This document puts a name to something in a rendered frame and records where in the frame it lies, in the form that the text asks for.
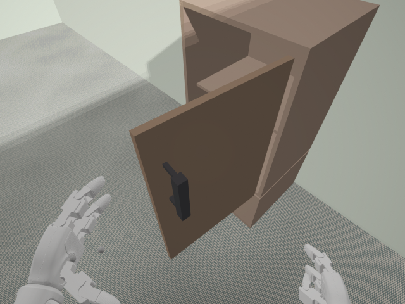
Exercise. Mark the cupboard door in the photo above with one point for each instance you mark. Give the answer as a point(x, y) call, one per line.
point(219, 142)

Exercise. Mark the handle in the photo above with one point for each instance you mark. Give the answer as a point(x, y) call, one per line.
point(180, 197)

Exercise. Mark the right robot hand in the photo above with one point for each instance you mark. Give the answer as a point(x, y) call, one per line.
point(329, 286)

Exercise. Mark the robot left forearm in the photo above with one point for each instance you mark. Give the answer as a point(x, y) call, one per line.
point(38, 294)

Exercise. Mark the left robot hand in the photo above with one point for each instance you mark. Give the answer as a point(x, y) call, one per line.
point(64, 238)

